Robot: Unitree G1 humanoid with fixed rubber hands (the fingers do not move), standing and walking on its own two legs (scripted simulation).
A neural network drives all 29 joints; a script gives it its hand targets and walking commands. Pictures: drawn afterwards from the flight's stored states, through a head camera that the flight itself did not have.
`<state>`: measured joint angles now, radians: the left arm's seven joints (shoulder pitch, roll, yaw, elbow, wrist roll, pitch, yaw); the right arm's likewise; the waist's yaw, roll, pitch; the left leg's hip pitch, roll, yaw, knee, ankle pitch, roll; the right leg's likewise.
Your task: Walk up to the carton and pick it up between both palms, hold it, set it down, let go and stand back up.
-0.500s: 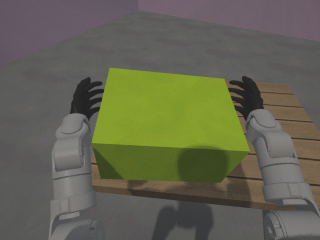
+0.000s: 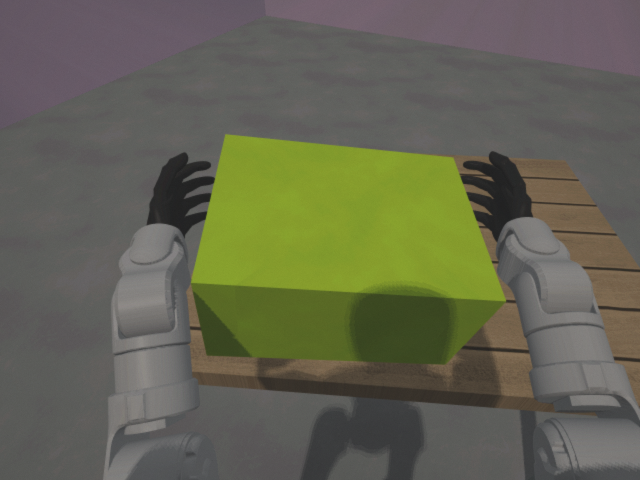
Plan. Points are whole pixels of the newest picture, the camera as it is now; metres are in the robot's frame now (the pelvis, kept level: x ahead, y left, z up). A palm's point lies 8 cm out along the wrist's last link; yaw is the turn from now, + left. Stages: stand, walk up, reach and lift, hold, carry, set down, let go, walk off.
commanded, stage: hold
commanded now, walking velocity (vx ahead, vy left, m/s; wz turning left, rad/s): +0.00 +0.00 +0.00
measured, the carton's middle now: (336, 251) +0.37 +0.00 +0.13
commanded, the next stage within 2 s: none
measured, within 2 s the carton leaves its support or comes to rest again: neither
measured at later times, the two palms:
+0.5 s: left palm (157, 227) +0.35 +0.20 +0.19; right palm (502, 220) +0.36 -0.19 +0.18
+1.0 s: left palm (157, 229) +0.35 +0.20 +0.19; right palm (499, 216) +0.37 -0.19 +0.18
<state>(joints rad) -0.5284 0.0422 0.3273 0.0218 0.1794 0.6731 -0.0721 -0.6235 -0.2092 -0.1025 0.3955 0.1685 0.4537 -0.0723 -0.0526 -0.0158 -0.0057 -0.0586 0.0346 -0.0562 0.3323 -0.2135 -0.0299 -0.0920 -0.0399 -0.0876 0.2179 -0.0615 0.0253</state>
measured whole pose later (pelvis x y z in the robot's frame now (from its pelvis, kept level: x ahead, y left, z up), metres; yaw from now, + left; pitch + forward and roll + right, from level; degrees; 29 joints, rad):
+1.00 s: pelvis +0.00 +0.00 +0.00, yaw +1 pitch -4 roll -1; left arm -0.49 0.05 0.33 -0.02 0.17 0.68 -0.08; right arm -0.61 -0.20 -0.09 0.37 0.17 0.46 -0.09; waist -0.05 -0.02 -0.01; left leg -0.04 0.04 -0.07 0.33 -0.22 -0.03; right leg -0.07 -0.04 -0.10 0.22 -0.07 0.02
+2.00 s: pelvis +0.00 +0.00 +0.00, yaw +1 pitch -4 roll -1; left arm -0.49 0.05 0.33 -0.03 0.17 0.68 -0.08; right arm -0.60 -0.19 -0.09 0.36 0.17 0.46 -0.09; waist -0.05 -0.02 -0.01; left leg -0.04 0.03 -0.07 0.34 -0.22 -0.03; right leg -0.07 -0.04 -0.10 0.22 -0.07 0.03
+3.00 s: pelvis +0.00 +0.00 +0.00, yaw +1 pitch -4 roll -1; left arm -0.53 0.05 0.33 0.00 0.18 0.68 -0.08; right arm -0.62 -0.19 -0.10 0.38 0.16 0.45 -0.09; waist -0.05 -0.02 0.00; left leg -0.05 0.03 -0.07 0.34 -0.22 -0.03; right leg -0.08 -0.04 -0.09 0.22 -0.07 0.02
